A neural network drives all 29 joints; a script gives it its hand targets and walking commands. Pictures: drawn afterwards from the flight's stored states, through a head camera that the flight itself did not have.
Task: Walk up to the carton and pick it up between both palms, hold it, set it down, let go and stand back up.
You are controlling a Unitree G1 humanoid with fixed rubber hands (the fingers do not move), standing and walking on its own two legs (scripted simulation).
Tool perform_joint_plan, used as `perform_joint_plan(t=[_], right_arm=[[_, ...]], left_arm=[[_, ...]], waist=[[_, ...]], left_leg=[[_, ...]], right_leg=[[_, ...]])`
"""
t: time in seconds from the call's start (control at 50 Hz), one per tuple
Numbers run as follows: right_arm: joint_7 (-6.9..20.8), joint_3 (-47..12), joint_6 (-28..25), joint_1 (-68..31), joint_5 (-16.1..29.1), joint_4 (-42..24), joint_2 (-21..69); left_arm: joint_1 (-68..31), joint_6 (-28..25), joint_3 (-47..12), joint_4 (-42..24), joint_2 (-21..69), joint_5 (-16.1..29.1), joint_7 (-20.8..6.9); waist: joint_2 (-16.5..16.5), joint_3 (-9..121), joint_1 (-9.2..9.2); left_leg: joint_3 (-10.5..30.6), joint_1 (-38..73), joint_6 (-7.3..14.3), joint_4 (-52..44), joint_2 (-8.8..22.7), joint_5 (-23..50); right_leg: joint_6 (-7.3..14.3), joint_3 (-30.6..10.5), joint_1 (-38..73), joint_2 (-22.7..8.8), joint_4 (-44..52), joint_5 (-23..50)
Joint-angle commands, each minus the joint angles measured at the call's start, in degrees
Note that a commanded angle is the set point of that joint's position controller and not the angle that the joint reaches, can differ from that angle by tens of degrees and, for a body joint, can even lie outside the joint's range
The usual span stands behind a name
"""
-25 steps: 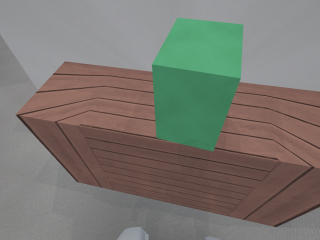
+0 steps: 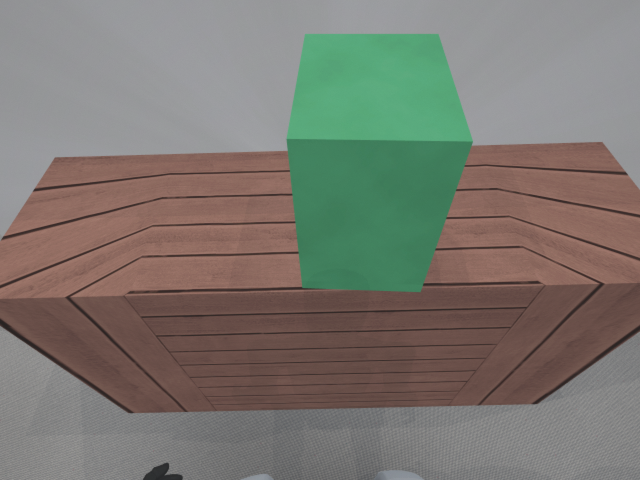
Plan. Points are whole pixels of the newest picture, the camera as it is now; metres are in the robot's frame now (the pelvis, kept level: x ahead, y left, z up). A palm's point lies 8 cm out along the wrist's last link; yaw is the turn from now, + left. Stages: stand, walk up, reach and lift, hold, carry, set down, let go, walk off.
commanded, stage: walk up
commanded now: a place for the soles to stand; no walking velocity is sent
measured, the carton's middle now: (365, 169) +0.53 -0.06 +0.08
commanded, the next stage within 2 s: none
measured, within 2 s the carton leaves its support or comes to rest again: neither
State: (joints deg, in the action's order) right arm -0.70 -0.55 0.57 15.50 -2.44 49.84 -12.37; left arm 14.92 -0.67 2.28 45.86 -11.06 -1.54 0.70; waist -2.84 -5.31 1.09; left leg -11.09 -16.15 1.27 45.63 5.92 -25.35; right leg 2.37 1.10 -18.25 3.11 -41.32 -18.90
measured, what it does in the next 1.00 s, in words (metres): stands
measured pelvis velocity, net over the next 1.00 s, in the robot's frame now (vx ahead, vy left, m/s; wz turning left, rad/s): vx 0.03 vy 0.01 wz -0.21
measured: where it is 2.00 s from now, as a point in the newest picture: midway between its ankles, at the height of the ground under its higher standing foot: outside the picture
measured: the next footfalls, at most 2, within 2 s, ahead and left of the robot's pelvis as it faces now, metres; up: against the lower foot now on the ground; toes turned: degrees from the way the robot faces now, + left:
none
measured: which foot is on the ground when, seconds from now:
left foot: down 0.00-1.00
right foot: down 0.00-1.00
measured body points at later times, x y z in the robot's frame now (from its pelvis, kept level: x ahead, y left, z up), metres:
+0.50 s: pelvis +0.02 +0.03 +0.02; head +0.02 +0.03 +0.47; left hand +0.11 +0.26 -0.13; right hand +0.08 -0.22 -0.12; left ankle +0.01 +0.12 -0.71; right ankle +0.02 -0.10 -0.71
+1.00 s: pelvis +0.03 +0.01 +0.01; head +0.04 +0.00 +0.46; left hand +0.13 +0.24 -0.12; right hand +0.03 -0.25 -0.14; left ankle +0.00 +0.12 -0.71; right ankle +0.02 -0.10 -0.71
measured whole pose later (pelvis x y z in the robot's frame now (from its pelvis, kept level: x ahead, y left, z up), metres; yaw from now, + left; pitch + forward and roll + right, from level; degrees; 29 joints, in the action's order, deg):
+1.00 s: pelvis +0.03 +0.01 +0.01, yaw -12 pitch -2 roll +2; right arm -0.6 -0.7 1.8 13.5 -1.5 53.4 -14.3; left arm 15.8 0.1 -0.7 51.4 -11.8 -0.6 1.2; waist 0.5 -3.7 0.6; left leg -15.0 -8.9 0.3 34.3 3.5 -22.8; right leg 0.5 -11.0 -17.9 4.5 -40.4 -19.8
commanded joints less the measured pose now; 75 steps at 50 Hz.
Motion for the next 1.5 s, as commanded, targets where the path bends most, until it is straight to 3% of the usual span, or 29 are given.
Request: perform_joint_plan(t=[0.0,0.02,0.04,0.06,0.08,0.1,0.12,0.14,0.16,0.26,0.38,0.54,0.68,0.82,0.9,0.96,1.02,1.08,1.1,1.12,1.14,1.18,1.22,1.24,1.26,1.28,1.36,1.42,1.48], right_arm=[[-0.7,0.5,0.4,-2.2,1.0,-6.4,-3.7],[-0.5,0.5,0.1,-2.3,1.0,-6.3,-3.4],[-0.4,0.5,-0.3,-0.6,1.2,-5.7,-3.0],[-0.3,0.6,-1.1,2.8,1.3,-4.8,-2.3],[-0.1,1.0,-2.0,3.7,1.3,-4.5,-3.4],[-0.1,1.5,-2.6,2.4,1.3,-4.9,-5.3],[-0.1,2.1,-2.8,-0.1,1.1,-5.6,-7.4],[0.1,2.3,-2.5,-1.6,1.2,-5.0,-7.6],[0.3,2.1,-2.1,-2.2,1.4,-4.8,-7.4],[0.1,2.0,-2.0,-0.9,1.5,-3.8,-6.6],[-0.1,2.1,-1.2,-2.5,1.4,-3.7,-6.7],[-0.3,2.1,0.1,-3.7,1.3,-2.7,-8.1],[-0.2,1.7,0.5,-3.4,1.2,-1.3,-8.4],[0.0,1.1,0.8,-2.5,1.4,-0.4,-8.0],[-0.3,2.0,0.3,-0.7,0.9,0.1,-10.3],[-0.4,1.9,0.3,-1.8,0.9,0.2,-11.0],[0.0,1.7,0.8,-3.2,0.7,-0.4,-10.2],[0.4,1.2,1.4,-2.5,1.0,-1.3,-8.2],[0.3,1.0,1.5,-1.9,1.1,-1.6,-7.4],[0.3,0.9,1.3,-1.5,1.1,-1.6,-7.0],[0.2,0.8,1.0,-0.8,1.2,-1.6,-6.6],[0.1,0.6,-0.3,1.3,1.8,-0.7,-6.5],[-0.3,1.1,-1.4,3.1,1.9,0.7,-8.3],[-0.5,1.9,-1.6,3.3,1.6,1.2,-10.4],[-0.6,2.2,-1.4,2.2,1.5,1.3,-11.6],[-0.6,2.3,-1.2,1.8,1.2,1.1,-11.4],[-0.1,1.8,-0.4,0.6,1.3,0.8,-9.2],[0.1,1.4,0.1,0.7,1.5,1.3,-7.9],[0.0,1.6,0.2,1.2,1.7,1.8,-8.6]], left_arm=[[6.1,-1.1,2.0,-2.0,-10.1,1.7,1.1],[5.0,-0.8,1.5,-2.0,-9.2,1.1,1.5],[3.1,-0.6,0.9,-2.4,-8.7,0.8,1.7],[-0.1,-0.5,0.5,-3.0,-8.6,0.7,1.5],[-2.5,-0.4,0.2,-3.2,-8.0,0.7,1.0],[-2.7,-0.5,-0.6,-3.2,-6.2,1.0,0.4],[-0.9,-0.5,-1.0,-3.0,-4.9,1.3,0.0],[0.4,-0.3,-0.7,-1.9,-4.7,1.0,0.1],[0.2,0.0,-0.6,-1.1,-4.4,0.5,0.2],[0.4,-0.7,-0.6,2.0,-5.2,0.3,0.1],[0.0,-0.4,-0.7,3.2,-5.6,0.5,0.4],[0.6,-0.4,-0.7,3.5,-7.4,0.6,0.5],[2.1,-0.6,-0.9,2.9,-9.0,1.0,0.7],[2.2,-0.4,-1.1,2.6,-10.2,1.4,1.0],[2.1,-0.2,-1.1,1.9,-9.3,1.0,1.0],[3.4,-0.4,-0.9,1.4,-9.0,0.6,0.8],[4.3,-0.7,-0.5,1.3,-10.1,0.9,0.7],[4.7,-0.5,0.1,1.0,-12.2,1.9,1.1],[4.7,-0.4,0.2,1.0,-12.9,2.0,1.3],[4.5,-0.2,0.3,1.0,-12.8,2.1,1.5],[4.0,0.0,0.2,1.2,-12.6,1.9,1.7],[1.7,0.1,-0.5,1.0,-10.9,1.4,1.8],[-0.6,0.0,-1.6,1.0,-8.2,0.9,1.4],[0.2,-0.1,-1.9,1.2,-7.2,0.7,1.4],[1.5,-0.1,-1.8,1.7,-6.9,0.4,1.4],[2.0,0.0,-1.8,2.0,-6.8,0.2,1.5],[1.6,0.0,-1.3,2.7,-7.0,0.0,1.0],[2.7,-0.1,-1.2,3.8,-8.3,0.8,0.9],[1.5,0.0,-1.3,4.4,-8.2,0.7,1.3]], waist=[[10.1,4.4,-3.69],[9.9,3.8,-3.53],[10.3,4.1,-1.85],[11.3,5.8,0.72],[9.1,8.1,1.61],[5.2,9.5,0.85],[2.9,9.5,-1.22],[1.5,7.2,-2.23],[0.8,4.0,-2.21],[-1.4,4.3,-1.34],[-0.6,3.9,-1.30],[3.8,2.7,-1.07],[6.2,3.2,-0.92],[5.8,2.9,-0.37],[4.2,2.5,-0.31],[2.8,2.2,-1.32],[3.8,3.0,-1.56],[8.2,3.3,-1.45],[10.7,3.0,-1.30],[10.9,2.7,-1.22],[11.2,2.8,-1.05],[11.1,5.7,0.65],[8.1,7.8,1.47],[6.1,7.5,0.70],[3.1,6.8,-0.06],[2.6,6.4,-0.09],[-1.1,4.5,-0.36],[0.5,4.6,-0.82],[2.4,3.6,-0.77]], left_leg=[[9.8,-9.7,-1.2,3.0,-1.4,-14.0],[9.9,-10.5,-1.1,-0.3,-1.6,-10.6],[10.1,-7.6,-1.0,-5.3,-1.3,-4.4],[9.8,-0.7,-0.4,-12.6,-1.0,6.0],[10.6,6.4,0.0,-16.8,-0.2,17.5],[13.3,9.7,1.2,-18.8,2.4,23.3],[17.9,8.7,3.3,-20.9,6.7,22.8],[17.5,3.5,4.9,-21.9,7.9,16.6],[16.5,1.8,4.8,-22.7,7.4,14.9],[11.4,7.5,3.8,-21.7,5.4,25.7],[9.5,8.1,4.3,-23.1,5.7,18.3],[7.9,7.3,4.9,-23.9,6.5,4.6],[5.9,9.5,4.4,-21.0,4.7,5.2],[4.6,11.6,3.2,-18.8,1.8,5.5],[7.7,13.4,5.7,-22.2,7.5,5.1],[7.0,11.8,6.6,-22.2,10.9,8.8],[2.1,11.3,4.1,-15.8,5.9,12.1],[2.2,9.1,1.1,-8.6,-1.8,5.2],[3.4,6.8,0.4,-8.2,-3.3,0.2],[4.8,5.1,0.4,-8.7,-4.3,-3.5],[5.9,4.4,0.7,-10.3,-4.2,-3.7],[7.7,8.9,1.5,-15.6,-3.0,5.5],[10.0,17.1,3.1,-20.1,2.1,20.6],[11.1,19.4,4.8,-20.1,6.0,31.2],[11.2,20.1,6.4,-19.2,8.9,39.3],[10.7,19.5,7.3,-18.8,9.9,41.3],[6.0,13.0,4.8,-18.9,5.7,32.2],[4.5,12.6,3.0,-18.0,2.6,25.7],[5.2,12.4,3.1,-18.7,3.3,24.3]], right_leg=[[13.9,-30.3,8.0,-20.1,19.7,18.4],[12.5,-27.2,9.4,-18.1,18.6,22.0],[10.2,-24.0,7.8,-16.3,16.9,26.6],[7.5,-19.7,4.6,-14.1,14.3,28.7],[4.6,-15.1,1.5,-10.7,11.1,31.2],[2.3,-11.9,-0.7,-8.0,8.2,29.6],[0.6,-9.0,-1.2,-5.0,6.6,22.0],[0.3,-7.8,2.4,-3.9,7.8,13.4],[0.4,-8.7,3.3,-4.0,9.0,13.3],[0.6,-9.6,1.7,-4.7,9.4,21.7],[0.2,-9.4,0.6,-4.3,9.1,19.1],[0.1,-10.7,-2.0,-3.8,8.8,16.1],[0.8,-14.3,-3.8,-4.1,9.7,17.8],[1.6,-18.5,-6.9,-4.7,12.1,16.0],[0.0,-14.0,-9.1,-2.0,6.0,14.4],[-0.3,-11.8,-7.0,-2.6,4.4,15.1],[1.2,-15.9,-4.6,-3.5,7.5,22.3],[4.2,-28.9,-4.3,-7.3,14.9,21.0],[5.6,-33.1,-3.0,-8.7,17.0,18.8],[6.6,-35.6,-2.1,-9.6,18.4,16.9],[6.8,-35.3,-0.4,-9.5,18.7,17.0],[4.9,-29.4,-0.3,-6.9,15.9,22.6],[1.2,-19.0,-3.9,-2.1,8.7,27.2],[-0.6,-14.6,-5.5,-0.6,4.3,25.7],[-0.9,-12.6,-6.2,-1.0,2.7,22.6],[-0.9,-11.8,-6.0,-1.7,2.5,20.6],[0.6,-12.5,0.9,-3.2,6.6,26.7],[1.8,-14.3,1.2,-4.0,7.0,30.8],[1.7,-13.7,0.9,-3.9,7.3,29.5]])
